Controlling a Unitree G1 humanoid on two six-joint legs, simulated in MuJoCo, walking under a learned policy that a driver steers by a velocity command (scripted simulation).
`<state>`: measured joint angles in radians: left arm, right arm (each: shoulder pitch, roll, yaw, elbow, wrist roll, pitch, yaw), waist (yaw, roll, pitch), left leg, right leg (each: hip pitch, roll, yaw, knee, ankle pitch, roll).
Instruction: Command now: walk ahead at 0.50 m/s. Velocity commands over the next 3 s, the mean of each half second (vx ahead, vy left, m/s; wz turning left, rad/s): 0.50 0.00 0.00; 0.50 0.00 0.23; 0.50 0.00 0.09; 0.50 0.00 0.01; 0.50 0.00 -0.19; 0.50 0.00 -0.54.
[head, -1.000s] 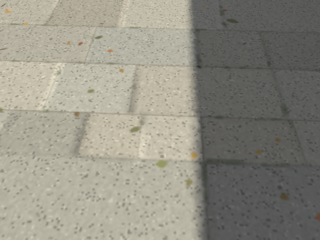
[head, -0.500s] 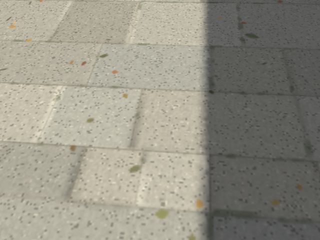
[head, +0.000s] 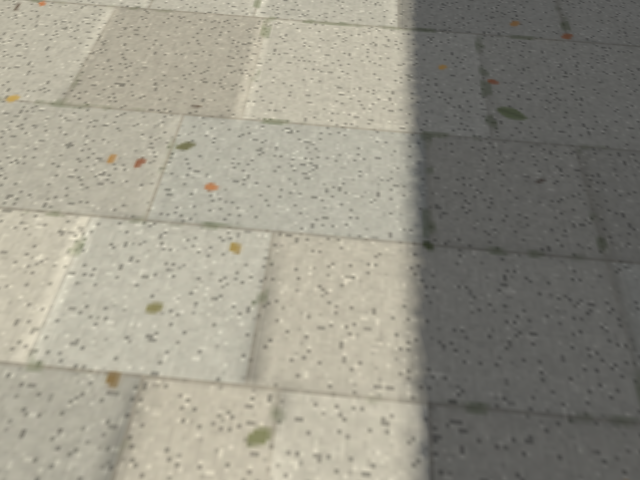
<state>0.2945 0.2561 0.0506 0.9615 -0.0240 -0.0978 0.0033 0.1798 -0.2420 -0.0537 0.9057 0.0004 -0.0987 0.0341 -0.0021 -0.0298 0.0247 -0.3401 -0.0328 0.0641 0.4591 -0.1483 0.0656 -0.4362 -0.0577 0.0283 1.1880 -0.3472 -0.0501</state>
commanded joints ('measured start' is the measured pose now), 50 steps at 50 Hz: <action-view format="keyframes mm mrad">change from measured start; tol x16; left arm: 1 49 52 23 -48 6 10 11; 16 -384 38 9 -200 3 -3 -35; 23 178 234 79 -61 20 -4 -28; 28 -105 61 21 -103 34 -12 -36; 50 38 143 34 -11 21 32 19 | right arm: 1 18 -79 -12 -25 -8 -17 3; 23 296 -22 16 60 11 -3 -32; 45 -230 -32 -8 -137 18 30 13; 50 251 -240 -98 -31 16 31 -4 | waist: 1 22 117 -57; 18 -48 106 49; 21 128 86 -181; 23 111 -249 -443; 27 22 -30 -78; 43 78 -2 78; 50 -175 58 -233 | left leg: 1 133 251 -280 -302 76 164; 16 398 288 -144 -277 202 128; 20 404 259 -100 -23 606 78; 21 274 202 -59 204 567 46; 23 -314 -32 -123 821 -410 -37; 24 -415 40 -183 907 -385 -14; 38 -358 141 -130 308 264 -31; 45 -407 109 -51 146 104 12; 48 -136 20 30 108 -9 66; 50 442 143 -191 84 114 157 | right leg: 1 -140 -95 37 -27 94 -2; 10 -251 -66 -10 -493 460 40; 17 -259 -27 -24 -662 333 0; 21 349 11 -41 -679 312 -96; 23 876 -362 710 -863 141 -316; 28 297 -183 228 -1003 256 -171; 33 276 -180 72 -1079 362 -172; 46 563 -240 -143 -955 678 -103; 49 485 -185 -199 -580 1021 -50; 50 219 -135 -215 -266 719 -13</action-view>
